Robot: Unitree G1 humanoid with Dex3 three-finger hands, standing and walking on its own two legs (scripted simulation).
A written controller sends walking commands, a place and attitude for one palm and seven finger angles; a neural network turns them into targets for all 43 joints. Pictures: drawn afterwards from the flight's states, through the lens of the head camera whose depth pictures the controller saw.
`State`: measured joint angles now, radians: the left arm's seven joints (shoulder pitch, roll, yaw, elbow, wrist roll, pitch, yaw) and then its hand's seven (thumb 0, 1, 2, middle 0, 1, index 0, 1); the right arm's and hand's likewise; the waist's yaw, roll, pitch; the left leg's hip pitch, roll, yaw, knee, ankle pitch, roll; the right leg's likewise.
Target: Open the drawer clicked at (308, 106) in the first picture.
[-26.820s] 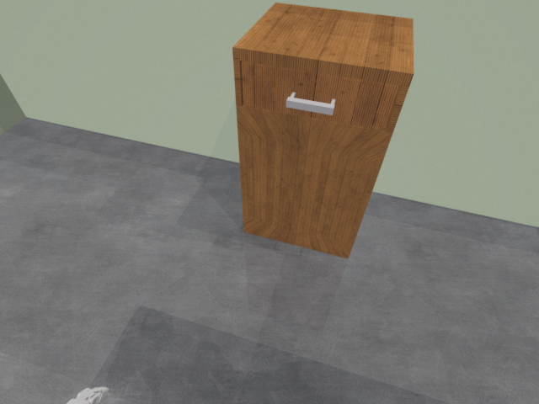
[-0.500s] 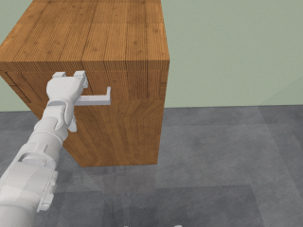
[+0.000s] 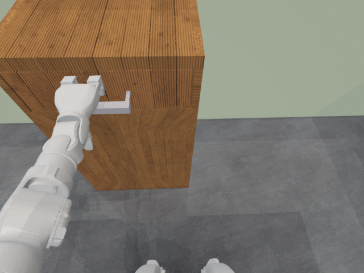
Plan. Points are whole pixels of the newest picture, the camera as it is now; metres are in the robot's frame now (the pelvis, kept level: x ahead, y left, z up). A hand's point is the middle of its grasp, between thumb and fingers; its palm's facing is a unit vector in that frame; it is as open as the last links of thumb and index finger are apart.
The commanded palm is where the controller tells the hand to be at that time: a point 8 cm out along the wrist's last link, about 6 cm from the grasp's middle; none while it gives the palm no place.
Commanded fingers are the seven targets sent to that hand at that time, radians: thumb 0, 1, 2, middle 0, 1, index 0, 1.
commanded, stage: lower the fingers behind the handle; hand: left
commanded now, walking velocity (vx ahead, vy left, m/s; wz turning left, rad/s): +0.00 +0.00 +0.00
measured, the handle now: (103, 101) +0.52 +0.20 +0.03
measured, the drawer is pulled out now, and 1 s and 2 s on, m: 0.00 0.00 0.00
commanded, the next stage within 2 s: lift the fingers back up to retry in 0.34 s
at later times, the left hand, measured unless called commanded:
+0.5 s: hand (85, 114) +0.47 +0.23 +0.04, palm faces -0.02 +0.02 -1.00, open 13.8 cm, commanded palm +0.45 +0.22 +0.08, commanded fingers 0.00 -0.50 0.30 -0.30 -1.20 -0.30 -1.20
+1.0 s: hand (84, 101) +0.48 +0.22 +0.08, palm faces +0.02 -0.03 -1.00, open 13.6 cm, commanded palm +0.45 +0.22 +0.15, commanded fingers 0.00 -0.50 0.30 -0.30 -1.20 -0.30 -1.20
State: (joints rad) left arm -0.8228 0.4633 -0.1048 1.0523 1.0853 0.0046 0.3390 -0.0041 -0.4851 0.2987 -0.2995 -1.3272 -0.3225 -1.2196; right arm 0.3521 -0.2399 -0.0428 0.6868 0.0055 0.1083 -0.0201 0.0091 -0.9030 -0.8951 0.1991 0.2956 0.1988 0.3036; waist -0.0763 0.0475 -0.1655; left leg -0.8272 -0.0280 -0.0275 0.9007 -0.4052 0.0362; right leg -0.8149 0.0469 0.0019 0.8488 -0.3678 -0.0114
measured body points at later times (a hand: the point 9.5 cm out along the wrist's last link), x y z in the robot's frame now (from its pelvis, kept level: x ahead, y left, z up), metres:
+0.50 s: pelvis +0.00 -0.01 +0.00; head +0.09 -0.01 +0.44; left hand +0.47 +0.23 +0.09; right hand +0.04 -0.28 -0.13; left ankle +0.01 +0.10 -0.69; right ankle +0.02 -0.12 -0.69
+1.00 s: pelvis +0.03 +0.00 +0.02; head +0.10 -0.01 +0.47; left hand +0.47 +0.22 +0.13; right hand +0.08 -0.27 -0.11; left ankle +0.01 +0.10 -0.69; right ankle +0.02 -0.12 -0.69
